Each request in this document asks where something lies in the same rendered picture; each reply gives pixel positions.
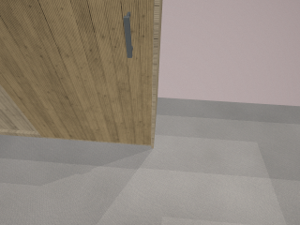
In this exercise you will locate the wardrobe door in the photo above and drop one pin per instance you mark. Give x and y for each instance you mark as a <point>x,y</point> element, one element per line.
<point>11,117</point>
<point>65,65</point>

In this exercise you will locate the handle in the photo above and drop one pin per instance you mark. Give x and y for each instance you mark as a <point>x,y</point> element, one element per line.
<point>127,29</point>

